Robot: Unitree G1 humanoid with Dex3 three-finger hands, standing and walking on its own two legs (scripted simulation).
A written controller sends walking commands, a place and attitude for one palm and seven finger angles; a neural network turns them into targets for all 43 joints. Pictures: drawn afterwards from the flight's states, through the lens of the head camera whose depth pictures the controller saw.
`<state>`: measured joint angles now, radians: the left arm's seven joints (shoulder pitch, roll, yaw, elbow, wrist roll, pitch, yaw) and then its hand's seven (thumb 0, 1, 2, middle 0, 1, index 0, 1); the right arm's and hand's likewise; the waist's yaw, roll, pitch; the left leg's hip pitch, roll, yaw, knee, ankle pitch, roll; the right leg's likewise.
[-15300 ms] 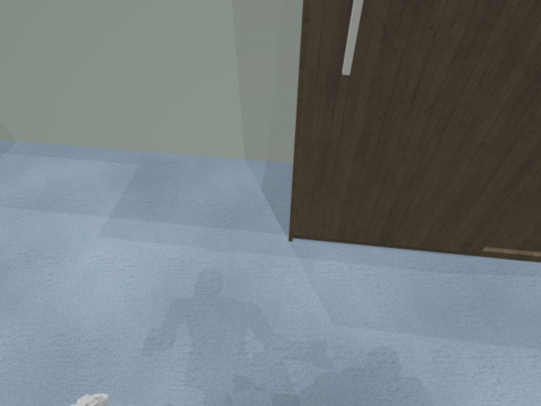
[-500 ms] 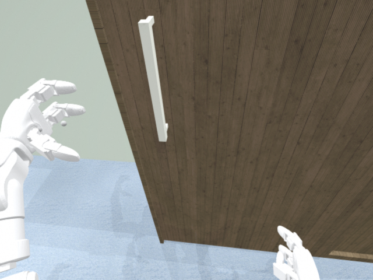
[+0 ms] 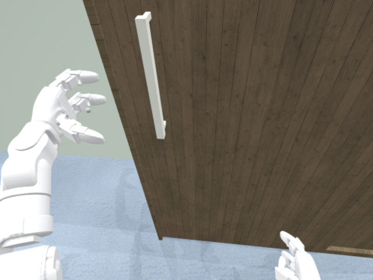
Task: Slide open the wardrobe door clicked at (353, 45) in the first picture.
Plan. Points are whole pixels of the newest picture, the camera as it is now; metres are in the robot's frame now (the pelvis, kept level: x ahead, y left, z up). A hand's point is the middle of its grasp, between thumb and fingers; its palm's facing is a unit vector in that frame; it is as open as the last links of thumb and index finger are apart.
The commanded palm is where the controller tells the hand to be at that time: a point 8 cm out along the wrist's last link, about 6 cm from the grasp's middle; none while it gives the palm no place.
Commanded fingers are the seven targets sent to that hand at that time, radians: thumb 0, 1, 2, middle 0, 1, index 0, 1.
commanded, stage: move the hooked fingers beside the handle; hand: left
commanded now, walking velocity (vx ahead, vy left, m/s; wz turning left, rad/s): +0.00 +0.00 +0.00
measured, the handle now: (155, 84) +0.47 +0.11 +0.21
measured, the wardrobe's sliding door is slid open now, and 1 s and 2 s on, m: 0.00 0.00 0.00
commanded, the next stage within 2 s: feel for the door with the fingertips in 1.46 s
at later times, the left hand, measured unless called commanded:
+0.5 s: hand (117, 98) +0.41 +0.18 +0.22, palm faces +0.01 -1.00 -0.03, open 14.0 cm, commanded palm +0.38 +0.23 +0.22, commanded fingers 0.00 -0.50 0.30 -0.30 -1.20 -0.30 -1.20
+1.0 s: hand (124, 99) +0.41 +0.17 +0.21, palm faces +0.02 -1.00 -0.02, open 14.0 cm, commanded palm +0.38 +0.22 +0.22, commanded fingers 0.00 -0.50 0.30 -0.30 -1.20 -0.30 -1.20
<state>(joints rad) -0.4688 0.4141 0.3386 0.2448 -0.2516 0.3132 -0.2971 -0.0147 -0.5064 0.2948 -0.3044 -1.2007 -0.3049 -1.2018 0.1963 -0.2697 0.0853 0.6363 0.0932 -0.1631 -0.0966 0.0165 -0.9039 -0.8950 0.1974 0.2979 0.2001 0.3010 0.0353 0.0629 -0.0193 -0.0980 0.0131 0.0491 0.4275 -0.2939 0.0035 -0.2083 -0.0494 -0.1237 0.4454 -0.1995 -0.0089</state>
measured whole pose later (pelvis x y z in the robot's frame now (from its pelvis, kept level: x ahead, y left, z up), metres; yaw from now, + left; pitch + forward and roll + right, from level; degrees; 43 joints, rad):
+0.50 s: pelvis +0.01 +0.00 +0.00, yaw -1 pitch +0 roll +0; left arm -0.61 0.36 0.28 0.41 -0.21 0.28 -0.20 -0.01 -0.51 0.29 -0.31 -1.20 -0.31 -1.20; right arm 0.22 -0.26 0.07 0.66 0.09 -0.12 -0.09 0.02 -0.90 -0.89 0.20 0.30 0.20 0.30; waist 0.00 0.06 -0.02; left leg -0.11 0.02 0.06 0.41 -0.29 0.00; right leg -0.23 -0.04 -0.11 0.44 -0.20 -0.01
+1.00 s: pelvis +0.01 +0.00 +0.00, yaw -1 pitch -1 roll +0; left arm -0.60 0.32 0.26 0.39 -0.20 0.26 -0.15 -0.01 -0.51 0.29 -0.31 -1.20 -0.31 -1.20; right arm 0.23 -0.26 0.06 0.66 0.09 -0.08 -0.09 0.02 -0.91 -0.90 0.20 0.30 0.20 0.30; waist 0.01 0.06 -0.03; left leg -0.09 0.02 0.07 0.40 -0.29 0.00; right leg -0.22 -0.04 -0.10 0.42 -0.19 -0.01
